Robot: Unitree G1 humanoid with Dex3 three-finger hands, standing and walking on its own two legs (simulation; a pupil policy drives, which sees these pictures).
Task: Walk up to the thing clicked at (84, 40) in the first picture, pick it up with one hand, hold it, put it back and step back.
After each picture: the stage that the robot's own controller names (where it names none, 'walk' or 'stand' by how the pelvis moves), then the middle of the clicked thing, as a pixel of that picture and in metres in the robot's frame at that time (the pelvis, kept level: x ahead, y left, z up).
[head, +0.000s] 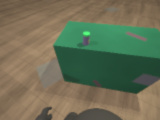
stand; (86, 38) +0.71 +0.10 +0.06
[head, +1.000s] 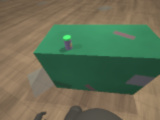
walk; (68, 42) +0.60 +0.26 +0.09
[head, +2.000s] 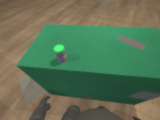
stand; (60, 54) +0.41 +0.24 +0.10
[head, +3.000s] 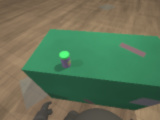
stand; (65, 59) +0.40 +0.21 +0.07
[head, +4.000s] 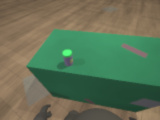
stand; (68, 58) +0.43 +0.20 +0.07
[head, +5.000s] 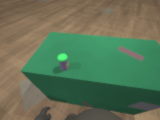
stand; (63, 62) +0.39 +0.22 +0.06
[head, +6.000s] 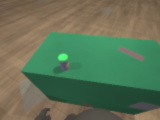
stand; (64, 62) +0.39 +0.22 +0.06
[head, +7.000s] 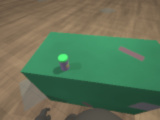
stand; (64, 62) +0.39 +0.22 +0.06
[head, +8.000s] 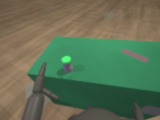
rise first; (67, 64) +0.38 +0.22 +0.07
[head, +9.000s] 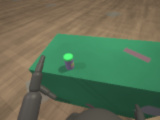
go down; (69, 61) +0.40 +0.22 +0.07
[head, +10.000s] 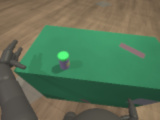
go down; (64, 61) +0.38 +0.19 +0.08
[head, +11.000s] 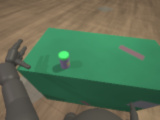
go down; (64, 60) +0.39 +0.20 +0.08
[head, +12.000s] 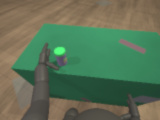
close in; (61, 56) +0.40 +0.21 +0.11
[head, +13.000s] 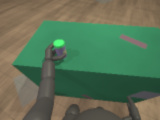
close; (60, 49) +0.44 +0.22 +0.12
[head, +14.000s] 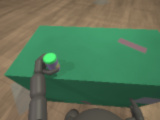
lift; (52, 63) +0.34 +0.24 +0.12
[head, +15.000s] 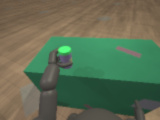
lift; (66, 57) +0.32 +0.17 +0.22
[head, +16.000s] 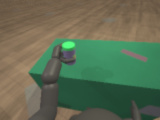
hold; (69, 53) +0.33 +0.15 +0.24
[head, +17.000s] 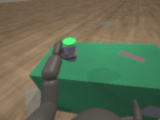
hold; (70, 50) +0.32 +0.14 +0.28
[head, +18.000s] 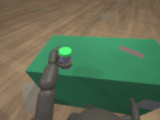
crouch; (65, 58) +0.32 +0.17 +0.20
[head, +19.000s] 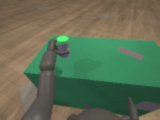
lower; (63, 47) +0.40 +0.20 +0.23
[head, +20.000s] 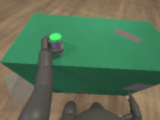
lower; (57, 44) +0.47 +0.22 +0.13
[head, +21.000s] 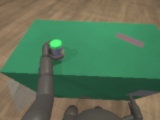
lower; (57, 50) +0.43 +0.21 +0.12
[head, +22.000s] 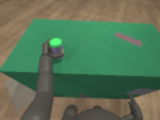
lower; (57, 49) +0.44 +0.22 +0.12
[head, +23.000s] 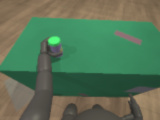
lower; (56, 47) +0.45 +0.22 +0.13
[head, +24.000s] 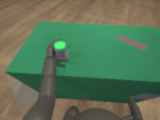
withdraw; (61, 51) +0.43 +0.20 +0.12
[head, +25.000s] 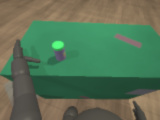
sink last; (59, 51) +0.43 +0.21 +0.12
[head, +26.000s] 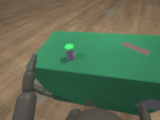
stand; (70, 52) +0.47 +0.21 +0.11
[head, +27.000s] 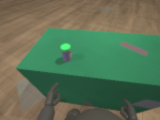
stand; (66, 53) +0.44 +0.21 +0.12
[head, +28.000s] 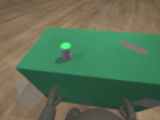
stand; (66, 52) +0.44 +0.20 +0.12
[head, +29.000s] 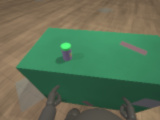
stand; (66, 52) +0.45 +0.20 +0.12
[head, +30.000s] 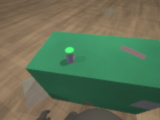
stand; (70, 55) +0.46 +0.20 +0.07
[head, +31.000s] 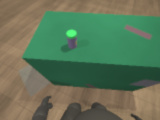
walk; (72, 39) +0.52 +0.16 +0.09
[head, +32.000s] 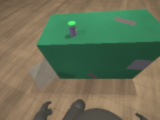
walk; (72, 29) +0.73 +0.23 +0.08
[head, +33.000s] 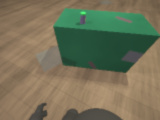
stand; (83, 18) +1.04 +0.17 +0.08
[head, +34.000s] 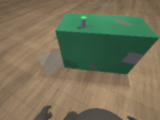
stand; (83, 22) +1.04 +0.17 +0.07
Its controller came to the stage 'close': yes
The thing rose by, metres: 0.20
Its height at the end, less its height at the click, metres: +0.00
